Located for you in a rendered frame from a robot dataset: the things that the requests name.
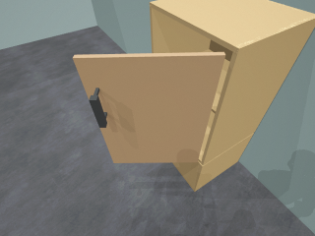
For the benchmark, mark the cupboard door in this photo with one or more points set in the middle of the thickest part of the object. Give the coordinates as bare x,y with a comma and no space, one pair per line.
158,105

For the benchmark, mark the handle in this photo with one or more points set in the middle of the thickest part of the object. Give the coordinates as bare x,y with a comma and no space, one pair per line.
100,116

